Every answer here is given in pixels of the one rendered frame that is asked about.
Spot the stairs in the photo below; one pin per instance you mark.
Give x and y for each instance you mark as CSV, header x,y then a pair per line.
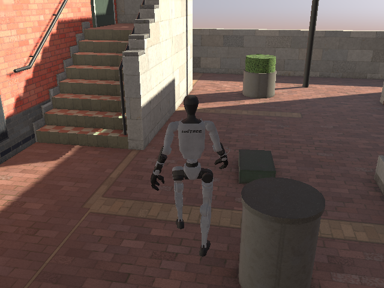
x,y
87,112

